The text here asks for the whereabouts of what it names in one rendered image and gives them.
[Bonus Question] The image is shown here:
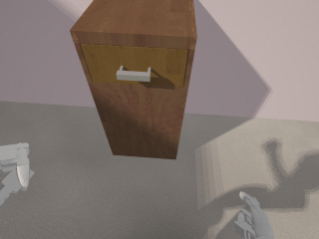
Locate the drawer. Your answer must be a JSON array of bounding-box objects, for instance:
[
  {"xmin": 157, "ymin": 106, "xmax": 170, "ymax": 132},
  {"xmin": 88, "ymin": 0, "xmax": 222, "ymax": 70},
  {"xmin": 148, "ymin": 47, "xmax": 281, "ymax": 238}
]
[{"xmin": 81, "ymin": 43, "xmax": 188, "ymax": 88}]

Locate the right robot hand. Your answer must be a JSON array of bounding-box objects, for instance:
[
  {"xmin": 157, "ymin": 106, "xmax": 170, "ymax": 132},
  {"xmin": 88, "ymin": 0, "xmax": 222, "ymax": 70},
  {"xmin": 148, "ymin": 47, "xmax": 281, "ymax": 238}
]
[{"xmin": 234, "ymin": 191, "xmax": 274, "ymax": 239}]

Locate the cabinet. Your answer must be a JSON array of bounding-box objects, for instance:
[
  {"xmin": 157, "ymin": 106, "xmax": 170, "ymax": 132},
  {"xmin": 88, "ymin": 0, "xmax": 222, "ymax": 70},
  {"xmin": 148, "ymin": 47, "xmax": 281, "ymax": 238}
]
[{"xmin": 70, "ymin": 0, "xmax": 197, "ymax": 160}]

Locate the left robot hand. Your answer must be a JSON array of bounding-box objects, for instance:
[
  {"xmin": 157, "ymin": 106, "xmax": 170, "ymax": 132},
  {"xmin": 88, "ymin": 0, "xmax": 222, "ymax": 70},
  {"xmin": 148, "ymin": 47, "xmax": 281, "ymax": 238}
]
[{"xmin": 0, "ymin": 142, "xmax": 34, "ymax": 206}]

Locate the handle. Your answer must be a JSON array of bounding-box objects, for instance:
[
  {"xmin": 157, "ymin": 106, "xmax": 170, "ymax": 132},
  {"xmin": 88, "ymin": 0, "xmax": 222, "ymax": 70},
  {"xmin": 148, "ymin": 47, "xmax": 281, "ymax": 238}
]
[{"xmin": 116, "ymin": 66, "xmax": 152, "ymax": 82}]

